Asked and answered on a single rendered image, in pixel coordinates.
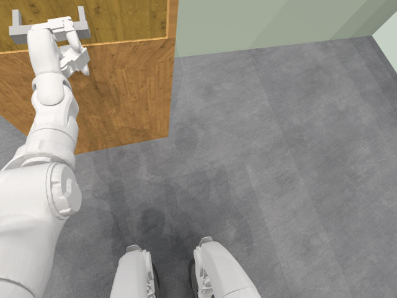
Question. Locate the drawer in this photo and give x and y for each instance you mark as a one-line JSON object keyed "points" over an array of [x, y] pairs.
{"points": [[108, 20]]}

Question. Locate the left robot hand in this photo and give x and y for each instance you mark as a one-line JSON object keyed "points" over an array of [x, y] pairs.
{"points": [[45, 56]]}

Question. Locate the cabinet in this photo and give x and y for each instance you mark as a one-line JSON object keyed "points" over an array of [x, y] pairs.
{"points": [[125, 99]]}

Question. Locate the handle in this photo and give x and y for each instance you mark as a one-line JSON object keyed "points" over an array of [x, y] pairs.
{"points": [[18, 32]]}

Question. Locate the robot right shin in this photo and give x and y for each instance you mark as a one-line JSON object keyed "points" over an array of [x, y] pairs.
{"points": [[204, 286]]}

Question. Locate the robot left shin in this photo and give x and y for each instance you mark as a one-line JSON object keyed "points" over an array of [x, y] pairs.
{"points": [[150, 287]]}

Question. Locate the left robot upper arm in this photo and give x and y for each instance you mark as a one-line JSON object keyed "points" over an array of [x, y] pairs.
{"points": [[35, 202]]}

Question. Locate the left robot forearm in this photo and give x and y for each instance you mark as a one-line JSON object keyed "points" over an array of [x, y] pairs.
{"points": [[54, 132]]}

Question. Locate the robot shin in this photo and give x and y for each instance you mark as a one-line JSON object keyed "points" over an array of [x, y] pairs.
{"points": [[150, 287], [204, 286]]}

